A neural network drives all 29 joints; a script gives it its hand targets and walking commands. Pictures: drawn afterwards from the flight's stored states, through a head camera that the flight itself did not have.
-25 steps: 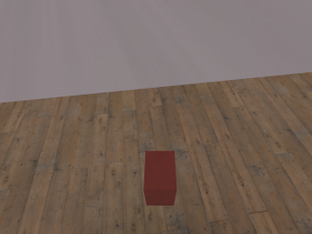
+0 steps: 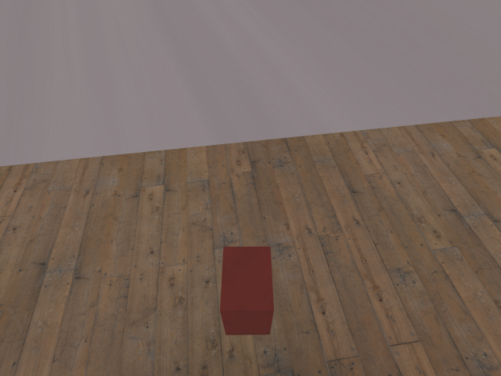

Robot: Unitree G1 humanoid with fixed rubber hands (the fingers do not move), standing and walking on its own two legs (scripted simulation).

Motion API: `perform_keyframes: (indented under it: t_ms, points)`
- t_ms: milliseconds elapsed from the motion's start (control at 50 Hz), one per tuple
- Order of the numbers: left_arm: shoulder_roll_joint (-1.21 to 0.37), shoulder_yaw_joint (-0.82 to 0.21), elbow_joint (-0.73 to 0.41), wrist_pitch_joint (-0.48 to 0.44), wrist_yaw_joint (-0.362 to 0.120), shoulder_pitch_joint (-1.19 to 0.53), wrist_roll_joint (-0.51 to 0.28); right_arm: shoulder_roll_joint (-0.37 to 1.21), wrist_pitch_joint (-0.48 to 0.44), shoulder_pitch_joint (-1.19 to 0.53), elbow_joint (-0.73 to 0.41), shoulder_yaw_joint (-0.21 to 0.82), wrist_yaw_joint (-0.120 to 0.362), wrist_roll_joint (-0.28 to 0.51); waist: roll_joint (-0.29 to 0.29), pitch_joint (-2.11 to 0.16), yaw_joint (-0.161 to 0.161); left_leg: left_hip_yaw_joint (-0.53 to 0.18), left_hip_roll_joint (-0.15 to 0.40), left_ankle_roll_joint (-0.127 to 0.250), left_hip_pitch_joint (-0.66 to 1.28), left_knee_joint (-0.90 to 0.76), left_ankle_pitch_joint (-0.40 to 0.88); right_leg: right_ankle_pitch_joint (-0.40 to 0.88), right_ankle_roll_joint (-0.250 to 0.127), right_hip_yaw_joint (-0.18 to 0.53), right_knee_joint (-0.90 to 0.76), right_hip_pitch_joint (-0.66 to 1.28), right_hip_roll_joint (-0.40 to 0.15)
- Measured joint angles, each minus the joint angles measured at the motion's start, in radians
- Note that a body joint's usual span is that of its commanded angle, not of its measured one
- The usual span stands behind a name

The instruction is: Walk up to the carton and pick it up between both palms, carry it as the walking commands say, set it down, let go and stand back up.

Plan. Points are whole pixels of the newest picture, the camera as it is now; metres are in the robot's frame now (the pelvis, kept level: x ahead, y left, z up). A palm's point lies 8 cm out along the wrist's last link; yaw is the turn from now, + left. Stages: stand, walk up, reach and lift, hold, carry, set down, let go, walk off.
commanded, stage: walk up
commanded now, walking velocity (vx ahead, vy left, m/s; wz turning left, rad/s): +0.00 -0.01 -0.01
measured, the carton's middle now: (247, 292) +0.48 +0.03 -0.64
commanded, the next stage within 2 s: stand in 0.06 s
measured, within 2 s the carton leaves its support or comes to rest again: neither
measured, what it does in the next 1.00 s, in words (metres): stands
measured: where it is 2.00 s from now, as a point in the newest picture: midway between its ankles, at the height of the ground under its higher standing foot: outside the picture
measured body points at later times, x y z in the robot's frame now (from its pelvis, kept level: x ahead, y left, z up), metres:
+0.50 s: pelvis +0.01 +0.01 +0.00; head +0.02 +0.01 +0.45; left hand +0.00 +0.24 -0.16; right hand +0.01 -0.21 -0.16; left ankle +0.02 +0.15 -0.75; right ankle -0.03 -0.10 -0.75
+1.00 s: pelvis +0.00 +0.03 -0.02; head +0.03 +0.03 +0.43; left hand +0.08 +0.26 -0.16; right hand +0.09 -0.21 -0.16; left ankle +0.03 +0.15 -0.75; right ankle -0.03 -0.10 -0.74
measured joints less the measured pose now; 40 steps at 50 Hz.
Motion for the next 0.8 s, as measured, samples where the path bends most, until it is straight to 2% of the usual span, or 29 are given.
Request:
perform_keyframes:
  t_ms: [360, 800]
  points:
    - [0.005, 0.0, -0.012, 0.002, 0.001, 0.023, 0.0, -0.002, 0.004, 0.008, 0.004, 0.012, 0.002, 0.003, 0.001, -0.007, 0.014, 0.0, -0.007, 0.007, -0.001, 0.027, -0.03, -0.02, 0.01, -0.005, 0.006, 0.011, -0.011]
    - [0.012, -0.005, -0.005, 0.007, 0.002, 0.03, 0.003, 0.001, -0.002, 0.012, 0.0, 0.014, 0.003, 0.001, -0.01, -0.001, 0.012, 0.006, -0.035, 0.03, 0.005, 0.015, -0.027, -0.015, 0.036, -0.008, -0.007, 0.019, -0.041]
